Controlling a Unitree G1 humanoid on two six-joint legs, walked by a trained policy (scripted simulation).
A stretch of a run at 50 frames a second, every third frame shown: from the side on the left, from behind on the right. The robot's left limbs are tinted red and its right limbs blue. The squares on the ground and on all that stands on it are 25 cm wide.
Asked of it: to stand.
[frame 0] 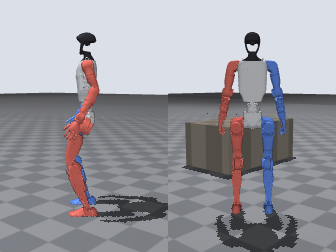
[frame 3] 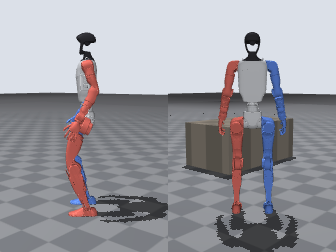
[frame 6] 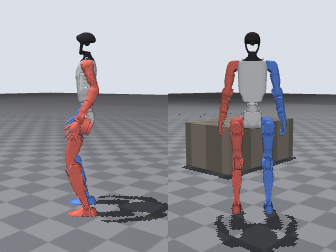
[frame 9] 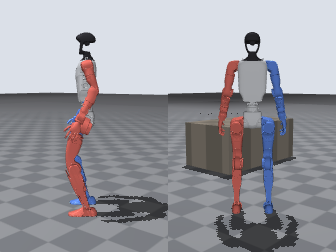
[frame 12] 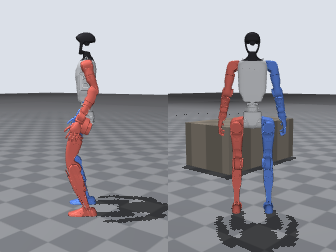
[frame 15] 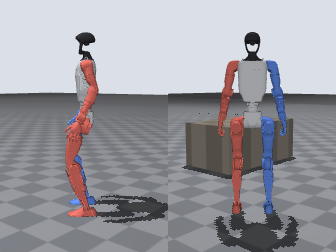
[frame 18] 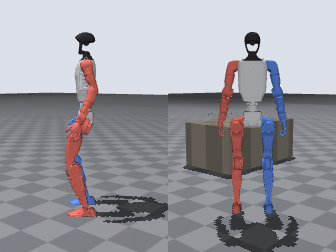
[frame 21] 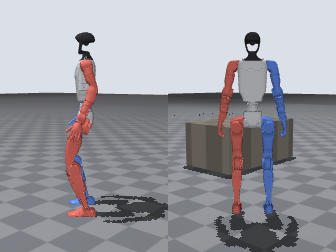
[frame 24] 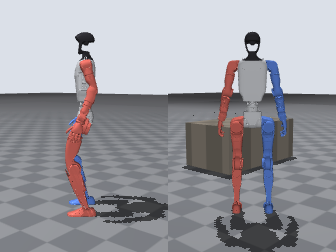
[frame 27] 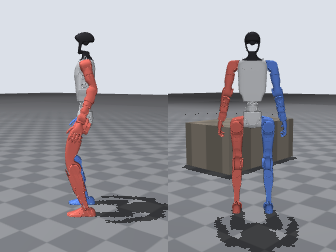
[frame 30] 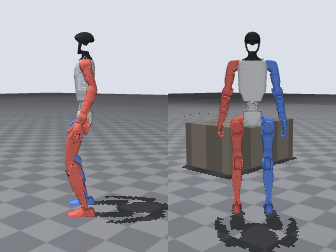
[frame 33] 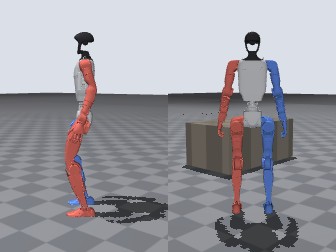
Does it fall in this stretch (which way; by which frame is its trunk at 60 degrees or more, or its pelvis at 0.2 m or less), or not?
no
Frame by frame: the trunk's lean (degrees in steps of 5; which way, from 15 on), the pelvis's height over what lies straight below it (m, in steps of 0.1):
0: 0, 0.8
3: 0, 0.8
6: 0, 0.8
9: 0, 0.8
12: 0, 0.8
15: 0, 0.8
18: 0, 0.8
21: 0, 0.8
24: 0, 0.8
27: 0, 0.8
30: 0, 0.8
33: 0, 0.8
